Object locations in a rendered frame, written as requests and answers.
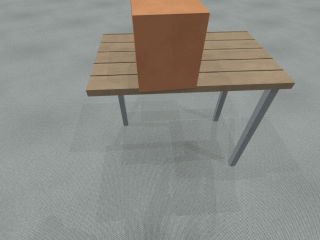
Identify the table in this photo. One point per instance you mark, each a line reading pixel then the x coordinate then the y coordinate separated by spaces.
pixel 231 61

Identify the carton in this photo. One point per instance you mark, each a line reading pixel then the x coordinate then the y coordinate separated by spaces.
pixel 169 38

